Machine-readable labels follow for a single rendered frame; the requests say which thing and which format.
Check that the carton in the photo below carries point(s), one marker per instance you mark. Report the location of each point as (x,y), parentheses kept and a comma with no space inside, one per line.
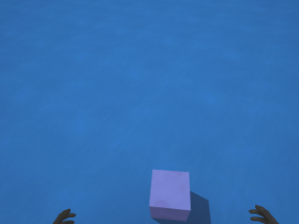
(170,196)

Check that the robot right hand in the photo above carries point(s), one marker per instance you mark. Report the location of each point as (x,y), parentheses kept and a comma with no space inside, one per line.
(266,218)

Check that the robot left hand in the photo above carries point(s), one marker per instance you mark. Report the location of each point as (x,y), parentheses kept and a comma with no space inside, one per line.
(64,215)

